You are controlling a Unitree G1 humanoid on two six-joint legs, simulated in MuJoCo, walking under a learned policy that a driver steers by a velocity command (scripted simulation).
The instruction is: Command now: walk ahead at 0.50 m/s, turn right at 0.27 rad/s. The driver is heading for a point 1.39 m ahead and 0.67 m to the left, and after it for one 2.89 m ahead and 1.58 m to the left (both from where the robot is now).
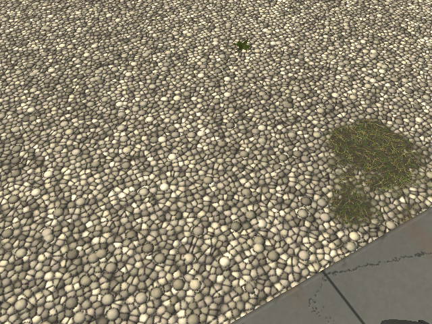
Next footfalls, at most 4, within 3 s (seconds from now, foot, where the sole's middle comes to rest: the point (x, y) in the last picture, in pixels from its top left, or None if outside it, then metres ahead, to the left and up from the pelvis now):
0.36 right None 0.33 -0.13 -0.76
0.86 left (164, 305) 0.53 0.20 -0.76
1.36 right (180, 210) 0.87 0.18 -0.76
1.76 left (110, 234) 0.77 0.42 -0.76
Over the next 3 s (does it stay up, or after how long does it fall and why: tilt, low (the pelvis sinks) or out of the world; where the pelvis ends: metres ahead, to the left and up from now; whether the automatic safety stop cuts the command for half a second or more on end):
stays up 1.01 0.54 0.02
